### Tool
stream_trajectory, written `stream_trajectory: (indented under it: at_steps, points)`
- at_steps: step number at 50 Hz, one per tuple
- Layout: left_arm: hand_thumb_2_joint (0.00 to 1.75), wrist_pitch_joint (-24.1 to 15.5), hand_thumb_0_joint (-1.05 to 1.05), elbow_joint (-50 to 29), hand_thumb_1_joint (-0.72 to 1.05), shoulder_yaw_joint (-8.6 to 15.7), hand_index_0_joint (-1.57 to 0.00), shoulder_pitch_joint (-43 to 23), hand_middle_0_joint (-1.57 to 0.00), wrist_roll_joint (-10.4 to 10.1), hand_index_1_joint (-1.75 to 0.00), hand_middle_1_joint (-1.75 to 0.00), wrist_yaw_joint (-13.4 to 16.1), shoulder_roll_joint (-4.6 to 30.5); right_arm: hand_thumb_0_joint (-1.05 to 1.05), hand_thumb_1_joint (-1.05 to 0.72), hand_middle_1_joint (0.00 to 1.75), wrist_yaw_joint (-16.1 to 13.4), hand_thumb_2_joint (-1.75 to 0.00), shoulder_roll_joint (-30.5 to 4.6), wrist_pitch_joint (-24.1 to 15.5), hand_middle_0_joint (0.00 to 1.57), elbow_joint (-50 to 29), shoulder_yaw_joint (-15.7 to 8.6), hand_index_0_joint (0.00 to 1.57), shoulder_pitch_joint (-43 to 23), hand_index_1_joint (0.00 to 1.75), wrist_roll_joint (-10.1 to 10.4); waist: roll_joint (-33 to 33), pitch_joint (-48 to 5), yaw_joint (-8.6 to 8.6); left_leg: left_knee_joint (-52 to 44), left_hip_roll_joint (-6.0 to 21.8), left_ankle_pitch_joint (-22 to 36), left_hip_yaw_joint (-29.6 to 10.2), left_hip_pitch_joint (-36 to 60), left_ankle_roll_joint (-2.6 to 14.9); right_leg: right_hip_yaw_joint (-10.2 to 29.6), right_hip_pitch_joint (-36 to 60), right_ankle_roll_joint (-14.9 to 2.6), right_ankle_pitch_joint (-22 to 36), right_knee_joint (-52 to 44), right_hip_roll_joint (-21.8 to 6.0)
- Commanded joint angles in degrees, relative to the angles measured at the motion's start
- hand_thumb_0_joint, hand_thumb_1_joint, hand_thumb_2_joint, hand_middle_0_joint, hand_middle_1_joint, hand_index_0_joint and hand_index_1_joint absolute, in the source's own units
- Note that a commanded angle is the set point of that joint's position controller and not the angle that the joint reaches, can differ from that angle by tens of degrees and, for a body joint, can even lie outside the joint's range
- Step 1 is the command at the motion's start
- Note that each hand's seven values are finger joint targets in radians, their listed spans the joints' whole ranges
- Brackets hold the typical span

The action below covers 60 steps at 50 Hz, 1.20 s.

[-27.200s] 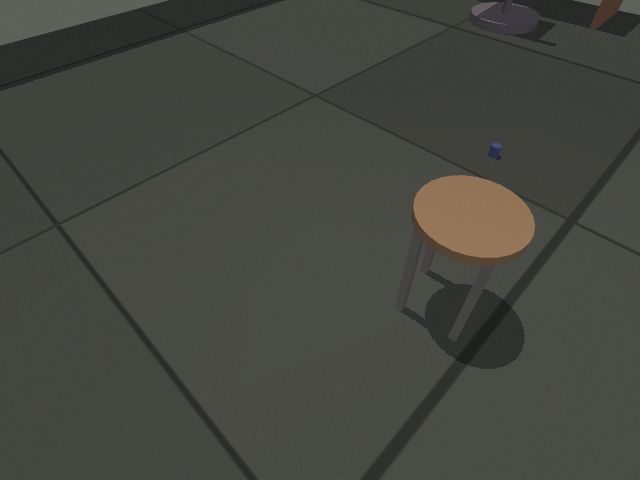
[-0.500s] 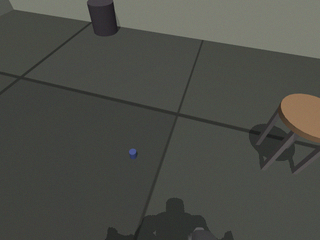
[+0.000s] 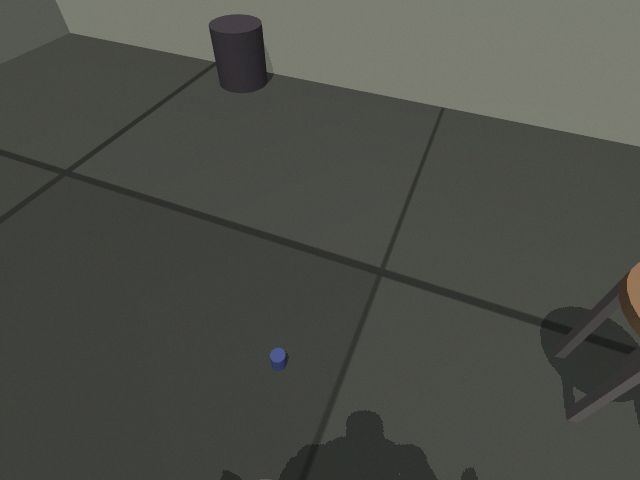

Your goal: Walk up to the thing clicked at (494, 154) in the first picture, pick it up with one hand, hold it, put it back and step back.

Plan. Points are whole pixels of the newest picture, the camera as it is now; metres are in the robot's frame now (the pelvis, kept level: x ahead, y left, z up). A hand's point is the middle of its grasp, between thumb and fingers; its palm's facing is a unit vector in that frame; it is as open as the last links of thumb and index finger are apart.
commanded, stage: walk up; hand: left
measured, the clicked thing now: (278, 359) +0.61 +0.18 -0.73
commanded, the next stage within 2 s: none
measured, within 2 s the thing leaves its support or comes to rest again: neither
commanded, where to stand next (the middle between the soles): +0.20 -0.02 m, yaw -1 degrees
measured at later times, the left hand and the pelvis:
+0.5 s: hand (174, 434) +0.22 +0.24 -0.15, palm faces -0.06 -0.92 -0.40, open 7.4 cm; pelvis +0.12 -0.02 -0.01, yaw -1 degrees
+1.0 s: hand (172, 423) +0.23 +0.25 -0.14, palm faces +0.02 -0.94 -0.33, open 7.4 cm; pelvis +0.14 -0.01 +0.01, yaw +1 degrees
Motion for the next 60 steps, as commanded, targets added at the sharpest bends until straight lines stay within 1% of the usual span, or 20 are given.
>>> stream_trajectory:
  at_steps: [1,2,3,5,7,11,15,18,19,20,21,22,24,29,30,31,32,35,39,60]
  points:
    - [0.9,-1.21,0.0,-6.13,0.9,2.19,-0.2,-2.24,-0.2,-0.13,-0.3,-0.3,0.61,8.9,0.0,-0.9,0.3,-2.58,-0.9,-15.13,-2.84,0.2,-1.23,-4.79,0.2,11.56,0.3,-0.11,11.02,-3.97,-7.68,-11.59,4.64,-15.75,-11.72,26.41,4.18,3.11,-23.58,-4.67,-0.97,16.02,-3.34]
    - [0.9,-0.96,0.0,-5.96,0.9,1.97,-0.2,-1.33,-0.2,-1.07,-0.3,-0.3,0.9,7.59,0.0,-0.9,0.3,-2.91,-0.9,-19.73,-3.18,0.2,-3.07,-5.59,0.2,12.37,0.3,-0.25,16.1,-2.67,-7.51,-22.79,19.15,-25.43,-39.14,27.53,11.51,1.61,-34.07,-1.92,-9.03,28.63,4.63]
    - [0.9,-0.53,0.0,-4.57,0.9,3.12,-0.2,-2.41,-0.2,-0.36,-0.3,-0.3,1.89,13.29,0.0,-0.9,0.3,-2.82,-0.9,-20.58,-2.93,0.2,-3.71,-5.86,0.2,9.74,0.3,1.43,8.97,-0.35,-6.88,-22.14,22.84,-23.47,-42.01,22.38,16.18,8.66,-33.1,-2.2,-11.15,32.63,0.21]
    - [0.9,-0.52,0.0,-2.82,0.9,2.99,-0.2,-1.64,-0.2,-0.99,-0.3,-0.3,1.93,12.86,0.0,-0.9,0.3,-3.42,-0.9,-16.24,-2.99,0.2,-4.65,-4.15,0.2,6.19,0.3,1.38,3.49,0.85,-4.33,-19.01,16.74,-5.54,-27.02,19.27,13.34,11.61,-29.78,-2.02,-4.66,31.77,-1.55]
    - [0.9,-0.24,0.0,-1.1,0.9,3.02,-0.2,1.37,-0.2,-1.08,-0.3,-0.3,1.49,12.51,0.0,-0.9,0.3,-3.76,-0.9,-15.19,-3.27,0.2,-4.87,-3.47,0.2,4.24,0.3,1.62,7.84,0.24,-2.52,-17.57,13.42,2.87,-16.64,16.05,11.12,9.83,-25.27,-1.43,-0.71,26.65,-3.75]
    - [0.9,0.58,0.0,-1.18,0.9,2.85,-0.2,-0.86,-0.2,-0.64,-0.3,-0.3,0.75,10.05,0.0,-0.9,0.3,-4.05,-0.9,-14.13,-2.73,0.2,-6.16,-2.74,0.2,1.96,0.3,1.17,8.84,0.83,-2.56,-15.88,11.56,13.27,-8.63,11.13,12.18,5.61,-19.19,0.37,1.57,17.38,-3.44]
    - [0.9,0.79,0.0,0.11,0.9,2.43,-0.2,-1.91,-0.2,-0.97,-0.3,-0.3,1.85,7.99,0.0,-0.9,0.3,-4.55,-0.9,-12.7,-1.46,0.2,-5.93,-1.5,0.2,-0.98,0.3,1.66,8.87,-1.4,-1.66,-8.21,9.29,29.72,-3.43,7.67,9.77,1.86,-10.46,-0.18,9.47,9.15,-0.47]
    - [0.9,0.06,0.0,2.38,0.9,2.77,-0.2,-0.88,-0.2,-0.66,-0.3,-0.3,2.74,8.93,0.0,-0.9,0.3,-4.67,-0.9,-11.11,0.06,0.2,-5.84,-0.63,0.2,-3.78,0.3,2.61,3.62,-4.83,0.25,1.73,5.77,16.43,-1.66,4.1,6.46,1.51,0.48,-1.39,17.31,-1.26,1.54]
    - [0.9,-0.39,0.0,2.39,0.9,3.28,-0.2,-1.26,-0.2,-0.42,-0.3,-0.3,3.1,11.08,0.0,-0.9,0.3,-4.77,-0.9,-8.54,0.33,0.2,-5.4,0.31,0.2,-1.91,0.3,2.71,-2.28,-6.44,0.35,6.93,3.29,8.46,-0.09,1.96,4.26,5.27,4.58,-2.42,21.14,-4.33,-1.31]
    - [0.9,-0.81,0.0,1.93,0.9,3.97,-0.2,-1.67,-0.2,-0.13,-0.3,-0.3,3.42,14.33,0.0,-0.9,0.3,-4.78,-0.9,-5.13,0.68,0.2,-5.25,1.5,0.2,0.58,0.3,2.87,-12.43,-7.77,-0.22,14.65,-0.8,-9.33,1.04,-3.26,1.72,20.97,6.23,-5.4,23.93,-8.63,-12.77]
    - [0.9,-0.7,0.0,1.02,0.9,3.65,-0.2,-4.26,-0.2,-0.78,-0.3,-0.3,3.54,15.36,0.0,-0.9,0.3,-5.31,-0.9,-6.57,1.66,0.2,-3.93,1.29,0.2,0.72,0.3,2.92,-11.59,-8.49,-0.53,17.75,-2.92,-22.04,-2.25,-1.97,0.9,30.41,3.07,-12.72,21.4,-11.66,-19.64]
    - [0.9,-0.39,0.0,1.17,0.9,3.26,-0.2,-6.14,-0.2,-0.67,-0.3,-0.3,3.69,15.12,0.0,-0.9,0.3,-5.79,-0.9,-9.36,2.17,0.2,-2.32,0.42,0.2,-1.45,0.3,2.66,-9.58,-6.6,-0.19,18.77,-1.49,-24.27,-4.04,-1.55,0.95,30.42,0.38,-14.1,18.01,-11.06,-19.08]
    - [0.9,0.06,0.0,1.22,0.9,2.5,-0.2,-9.74,-0.2,-0.44,-0.3,-0.3,4.12,13.66,0.0,-0.9,0.3,-5.75,-0.9,-9.59,2.13,0.2,0.03,0.5,0.2,-1.16,0.3,2.83,-10.78,-5.02,-1.62,15.54,-0.33,-20.72,-4.93,-0.44,0.88,23.01,-2.89,-10.91,15.18,-10.14,-14.87]
    - [0.9,1.43,0.0,2.12,0.9,1.69,-0.2,-14.81,-0.2,-0.92,-0.3,-0.3,3.86,11.75,0.0,-0.9,0.3,-5.37,-0.9,-8.92,1.58,0.2,5.49,0.27,0.2,1.27,0.3,1.7,-10.52,-7.4,-3.73,-3.57,-2.65,-2.98,-1.68,11.97,0.38,14.28,-9.84,-6.73,13.08,-4.2,-10.54]
    - [0.9,1.61,0.0,2.25,0.9,1.11,-0.2,-14.15,-0.2,-1.4,-0.3,-0.3,3.76,9.87,0.0,-0.9,0.3,-5.36,-0.9,-10.44,1.43,0.2,5.15,-0.04,0.2,-1.29,0.3,1.05,-6.26,-7.21,-2.88,-6.31,0.53,-0.12,-6.26,13.57,1.25,13.37,-12.37,-4.52,11.18,-3.41,-9.46]
    - [0.9,1.83,0.0,3.11,0.9,0.69,-0.2,-14.68,-0.2,-1.76,-0.3,-0.3,3.7,8.6,0.0,-0.9,0.3,-5.09,-0.9,-11.9,1.3,0.2,4.05,-0.17,0.2,-6.8,0.3,1.06,-1.47,-4.76,-1.11,-9.38,4.03,-5.89,-12.8,7.34,3.06,10.64,-11.22,-1.91,2.3,-4.14,-5.87]
    - [0.9,1.8,0.0,4.63,0.9,1.14,-0.2,-15.42,-0.2,-1.4,-0.3,-0.3,3.71,9.53,0.0,-0.9,0.3,-4.71,-0.9,-11.53,1.4,0.2,4.33,0.31,0.2,-10.12,0.3,1.76,-1.47,-3.36,-0.22,-9.13,4.63,-8.21,-12.09,2.86,3.8,9.25,-5.79,-1.31,-1.54,-5.35,-4.19]
    - [0.9,1.24,0.0,6.52,0.9,0.88,-0.2,-17.27,-0.2,-0.94,-0.3,-0.3,3.44,9.62,0.0,-0.9,0.3,-4.45,-0.9,-9.54,1.34,0.2,6.63,1.52,0.2,-9.93,0.3,1.47,-1.46,-3.02,-1.28,-9.95,1.45,-6.71,-8.27,4.55,2.36,11.66,-4.42,-2.14,1.21,-8.47,-6.68]
    - [0.9,0.97,0.0,9.33,0.9,0.3,-0.2,-17.96,-0.2,-1.43,-0.3,-0.3,3.38,8.72,0.0,-0.9,0.3,-4.45,-0.9,-9.61,0.7,0.2,8.54,2.02,0.2,-11.91,0.3,1.65,0.74,-5.56,-0.68,-12.75,3.12,4.88,-9.3,7.56,2.09,7.66,1.09,-1.03,15.8,-7.13,-5.37]
    - [0.9,1.23,0.0,15.63,0.9,-0.14,-0.2,-19.89,-0.2,-0.92,-0.3,-0.3,3.13,7.94,0.0,-0.9,0.3,-4.38,-0.9,-8.54,1.9,0.2,12.22,1.89,0.2,-16.38,0.3,1.87,-1.24,-4.41,-1.4,-19.22,2.71,4.77,-7.76,14.06,0.74,6.98,3.29,1.1,13.97,-16.41,-6.46]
